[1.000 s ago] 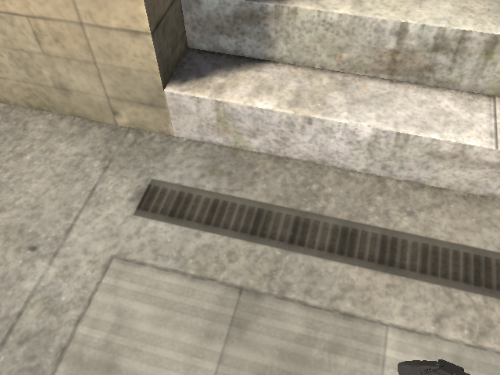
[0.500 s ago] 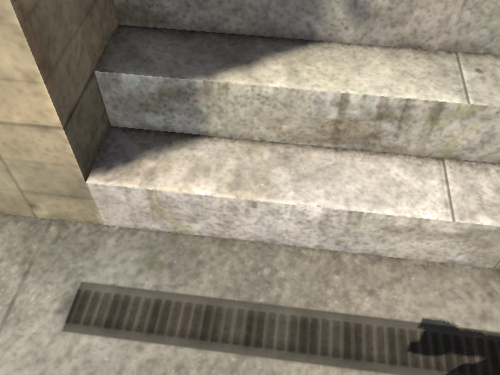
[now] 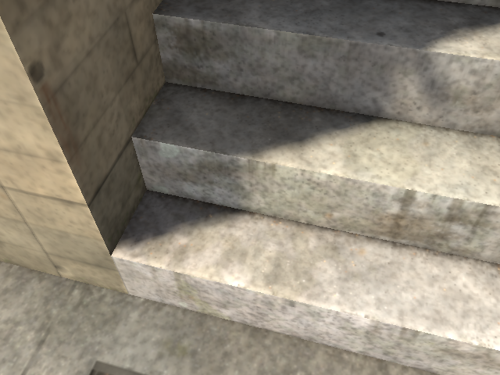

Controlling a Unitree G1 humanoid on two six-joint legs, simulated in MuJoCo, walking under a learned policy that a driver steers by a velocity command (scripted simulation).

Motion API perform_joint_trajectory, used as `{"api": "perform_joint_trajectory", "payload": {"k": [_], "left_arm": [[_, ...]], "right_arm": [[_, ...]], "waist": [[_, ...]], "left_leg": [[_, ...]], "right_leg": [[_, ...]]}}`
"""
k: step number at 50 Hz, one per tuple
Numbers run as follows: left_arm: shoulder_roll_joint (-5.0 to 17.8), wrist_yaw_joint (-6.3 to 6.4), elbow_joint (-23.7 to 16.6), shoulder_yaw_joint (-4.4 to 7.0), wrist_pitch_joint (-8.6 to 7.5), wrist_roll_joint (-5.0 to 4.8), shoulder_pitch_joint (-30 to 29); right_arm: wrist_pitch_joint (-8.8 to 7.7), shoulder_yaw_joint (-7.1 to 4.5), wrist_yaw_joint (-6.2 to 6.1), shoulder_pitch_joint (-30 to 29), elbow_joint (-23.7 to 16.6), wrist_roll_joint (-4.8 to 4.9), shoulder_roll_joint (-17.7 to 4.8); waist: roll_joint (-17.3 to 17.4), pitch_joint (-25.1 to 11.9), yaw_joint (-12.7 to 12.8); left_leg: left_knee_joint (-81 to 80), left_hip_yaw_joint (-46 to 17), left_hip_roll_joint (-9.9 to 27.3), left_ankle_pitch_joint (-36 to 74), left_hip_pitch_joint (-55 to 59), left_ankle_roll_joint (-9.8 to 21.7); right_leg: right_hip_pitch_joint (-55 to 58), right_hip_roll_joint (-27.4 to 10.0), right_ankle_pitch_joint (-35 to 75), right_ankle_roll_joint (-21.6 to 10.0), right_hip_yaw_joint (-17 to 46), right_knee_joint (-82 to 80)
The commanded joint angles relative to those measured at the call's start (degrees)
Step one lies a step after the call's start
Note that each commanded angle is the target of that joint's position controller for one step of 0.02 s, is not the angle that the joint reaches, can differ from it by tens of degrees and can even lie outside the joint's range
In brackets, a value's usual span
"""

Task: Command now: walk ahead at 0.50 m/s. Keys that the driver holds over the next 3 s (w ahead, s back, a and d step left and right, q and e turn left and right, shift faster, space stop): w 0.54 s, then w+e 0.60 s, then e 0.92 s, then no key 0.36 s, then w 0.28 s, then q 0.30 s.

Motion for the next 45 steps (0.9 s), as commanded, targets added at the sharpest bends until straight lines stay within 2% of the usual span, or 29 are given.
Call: {"api": "perform_joint_trajectory", "payload": {"k": [1, 4, 6, 7, 8, 9, 10, 11, 13, 14, 16, 17, 19, 22, 23, 26, 28, 30, 31, 32, 33, 34, 35, 36, 38, 40, 43, 44, 45], "left_arm": [[7.90, 0.70, -0.63, 1.28, -0.75, 0.34, 3.53], [9.53, 1.01, -0.57, 1.98, -0.87, 0.62, 1.38], [10.43, 1.27, -1.27, 2.26, -0.61, 0.74, -2.18], [9.22, 1.27, -1.66, 1.73, -0.48, 0.46, -2.08], [3.43, 0.62, -3.57, 0.05, -0.44, -1.92, 1.77], [6.29, 0.70, -2.36, 0.87, -0.33, -1.33, 1.33], [8.81, 0.48, -3.11, 1.68, 0.04, 0.08, -3.38], [7.60, -0.17, -3.32, 1.21, -0.07, 0.94, -5.96], [5.08, -0.54, -4.04, 0.60, 0.77, 1.93, -8.27], [4.43, -0.65, -3.55, 0.48, 1.41, 1.91, -7.72], [3.84, -0.86, -4.18, 0.31, 2.64, 2.84, -8.57], [3.76, -0.85, -5.08, 0.21, 2.99, 2.92, -10.05], [4.29, -0.69, -7.23, 0.02, 3.33, 2.97, -15.94], [4.00, -0.44, -10.39, -0.39, 3.02, 1.91, -24.64], [2.55, 0.18, -9.19, -0.79, 3.19, 1.60, -21.73], [3.23, 0.94, -10.58, -0.75, 2.78, 1.93, -24.94], [3.54, 1.36, -9.82, -0.66, 2.15, 2.19, -20.85], [2.78, 1.78, -7.21, -0.32, 0.79, 2.10, -12.59], [4.55, 1.97, -4.89, 0.46, 0.19, 2.37, -5.38], [10.57, 2.25, -3.83, 1.86, -0.32, 3.17, 0.11], [17.29, 2.34, -3.57, 3.66, 0.27, 2.30, 0.05], [14.65, 1.86, -3.87, 3.69, 0.84, 0.35, -1.86], [9.99, 1.41, -4.42, 2.77, 0.84, -0.49, -5.59], [7.48, 1.07, -5.22, 1.99, 1.18, -0.29, -9.51], [5.04, 1.15, -5.57, 1.05, 1.05, 0.01, -10.35], [6.63, 1.37, -5.18, 1.21, 0.73, -0.16, -8.25], [8.69, 2.10, -5.99, 1.75, 0.76, 0.26, -5.83], [8.79, 2.37, -5.81, 1.95, 0.89, 0.74, -3.60], [9.06, 2.68, -5.86, 2.09, 0.85, 0.30, -1.69]], "right_arm": [[-1.21, -0.13, -0.17, -8.07, -5.03, 0.30, -2.80], [-2.17, -0.70, -0.28, -6.31, -4.96, -0.47, -4.00], [-3.46, -1.89, -1.56, 6.68, -0.77, -0.40, -5.98], [-4.15, -2.77, -2.39, 15.45, 2.05, -1.49, -8.15], [-4.41, -4.27, -2.96, 23.43, 2.84, -3.13, -13.92], [-3.36, -4.62, -2.87, 21.70, 3.25, -1.84, -13.98], [-2.92, -3.82, -2.54, 14.39, 1.88, -0.15, -11.43], [-3.08, -2.81, -1.98, 11.32, 1.73, 0.41, -7.24], [-3.67, -1.29, -1.91, 10.89, 3.37, 0.89, -2.85], [-4.16, -1.08, -1.86, 11.22, 3.96, 0.62, -2.87], [-5.20, -1.04, -1.50, 13.63, 5.54, 1.45, -3.76], [-5.50, -1.40, -1.33, 14.45, 6.04, 1.31, -4.97], [-5.58, -1.37, -1.37, 15.26, 6.28, 1.19, -5.06], [-5.37, -1.67, -1.60, 17.00, 5.64, 0.97, -5.58], [-5.28, -1.70, -1.84, 19.23, 6.41, 0.13, -4.81], [-5.29, -1.78, -2.26, 19.75, 5.97, 0.04, -4.07], [-4.85, -1.72, -2.49, 18.12, 5.30, -0.32, -3.82], [-4.54, -1.65, -2.39, 17.88, 5.35, 0.30, -3.81], [-4.67, -1.74, -2.52, 16.75, 4.44, 1.06, -4.24], [-5.00, -1.27, -3.01, 14.23, 1.74, 1.68, -3.08], [-4.64, -0.20, -2.79, 23.22, 2.06, 1.83, 2.48], [-3.60, -0.54, -3.03, 23.23, 3.79, -0.38, 0.28], [-3.16, -1.10, -2.94, 17.97, 2.46, -1.52, -0.84], [-2.90, -1.20, -2.77, 15.12, 1.41, -1.74, -0.37], [-1.56, -1.05, -1.92, 13.75, -0.02, -2.13, 0.48], [-0.17, -0.66, -2.22, 12.54, -2.63, -2.23, 2.21], [0.39, -0.25, -2.48, 7.02, -7.77, -2.71, 1.85], [0.71, 0.20, -2.97, 6.93, -8.07, -1.90, 3.60], [1.19, 0.38, -3.50, 2.92, -11.01, -2.04, 3.05]], "waist": [[-6.52, 4.51, 0.06], [-6.35, 3.17, -1.73], [-6.25, -4.41, -7.45], [-4.94, -9.75, -10.29], [6.10, -17.94, -10.39], [7.72, -20.19, -9.62], [2.24, -12.43, -6.27], [-0.88, -8.02, -5.20], [-0.09, -2.16, -2.51], [0.67, -2.34, -1.91], [1.28, -3.06, -0.78], [2.15, -3.46, -0.51], [2.37, -2.46, -1.60], [2.17, -0.15, -3.90], [4.47, -2.21, -3.43], [2.89, -0.10, -3.69], [3.45, -3.15, -1.74], [0.04, -7.87, 1.99], [-1.33, -10.31, 4.67], [-8.75, -8.39, 5.38], [-20.17, -11.35, -0.27], [-9.80, -11.11, -0.78], [-5.15, -5.14, -1.94], [-4.78, -2.53, -3.37], [-4.28, -0.71, -5.04], [-5.35, -1.50, -5.46], [-4.58, -3.68, -4.30], [-9.18, -6.03, -2.84], [-9.89, -4.98, -1.51]], "left_leg": [[-6.15, 2.04, -1.74, 0.87, 0.53, 1.00], [-10.16, 2.99, -4.05, -4.14, 6.98, 3.29], [-15.30, 4.32, -7.18, -5.66, 20.35, 5.73], [-15.38, 1.90, -4.46, -5.73, 33.29, 7.35], [-15.16, -19.55, 12.29, -6.79, 53.36, 14.08], [-24.51, -37.98, 19.78, -6.28, 53.35, 18.76], [-25.69, -29.38, 16.33, -12.44, 45.49, 16.49], [-27.94, -24.35, 14.60, -12.95, 37.84, 15.39], [-31.42, -15.53, 10.05, -4.15, 28.64, 11.38], [-30.98, -11.74, 8.40, 3.43, 26.82, 10.43], [-29.22, -7.51, 6.84, 16.21, 27.28, 10.43], [-28.89, -5.91, 6.17, 16.45, 27.08, 10.28], [-29.91, -4.93, 5.43, 12.30, 25.58, 10.00], [-31.70, -3.91, 4.82, 7.60, 23.24, 8.91], [-31.07, -3.27, 4.77, 2.34, 22.99, 9.61], [-29.80, -5.14, 6.28, 2.16, 23.57, 9.96], [-23.78, -5.65, 7.77, 12.61, 28.24, 10.12], [-8.27, -1.55, 4.93, 28.33, 30.32, 8.50], [2.94, 0.73, 2.18, 26.79, 25.93, 6.58], [20.18, 4.49, -2.56, 7.26, 13.19, 3.50], [36.98, 4.89, -9.53, -27.73, -1.91, 1.02], [45.25, -0.85, -5.21, -26.69, -4.62, 0.69], [48.80, -1.68, -3.53, -22.03, -7.46, 0.29], [51.06, -0.95, -3.10, -19.00, -7.85, 0.34], [51.80, -0.24, -3.27, -15.17, -7.16, -0.60], [54.44, 0.82, -3.86, -15.43, -8.95, -0.95], [52.03, 0.71, -2.94, -14.15, -13.50, -2.10], [62.35, 2.32, -4.32, -16.75, -16.47, -2.02], [67.94, 0.79, -3.13, -19.99, -23.35, -1.88]], "right_leg": [[-1.35, -16.22, 21.59, -5.60, 7.42, -3.07], [1.09, -17.20, 35.23, -4.88, 6.42, 3.18], [2.29, -15.17, 51.19, -3.72, 4.92, 17.78], [-4.85, -13.01, 43.15, -2.91, 3.87, 29.11], [-25.33, -7.01, 19.67, -0.02, 0.05, 49.63], [-35.86, -0.11, -15.13, -0.12, 2.68, 62.28], [-38.51, -5.81, -9.88, -0.84, 6.87, 62.36], [-37.46, -7.74, -5.90, -0.56, 6.74, 60.64], [-33.48, -10.25, -2.21, 0.50, 6.53, 54.27], [-31.11, -9.95, -0.97, 1.36, 5.65, 53.95], [-31.76, -9.53, 0.35, 2.72, 4.04, 51.95], [-32.58, -10.05, 1.01, 3.44, 3.44, 50.29], [-33.93, -10.54, 4.20, 4.61, 2.38, 44.22], [-31.56, -9.58, 9.18, 5.25, 1.40, 32.26], [-28.42, -8.54, 8.64, 4.78, 0.34, 33.41], [-27.49, -8.56, 7.86, 3.96, 0.90, 28.90], [-26.05, -7.50, 2.44, 1.92, 0.20, 28.96], [-16.45, -3.41, 1.15, -0.33, -2.25, 20.75], [-7.71, -4.64, 5.48, -1.61, 0.52, 16.48], [-1.28, -15.13, 23.50, -3.83, 14.75, 12.03], [6.57, -27.43, 50.02, -15.80, 31.72, 10.89], [2.62, -27.37, 34.81, -18.15, 34.69, 9.33], [-5.13, -24.51, 18.23, -16.23, 30.13, 7.63], [-11.34, -20.76, 12.06, -13.44, 25.89, 6.38], [-18.43, -15.94, 15.21, -10.99, 20.44, 6.87], [-20.26, -14.57, 25.06, -11.30, 18.27, 8.86], [-17.21, -14.93, 27.03, -12.71, 20.85, 10.14], [-14.54, -15.77, 24.71, -14.94, 22.95, 10.02], [-11.26, -16.96, 20.42, -15.82, 26.57, 9.29]]}}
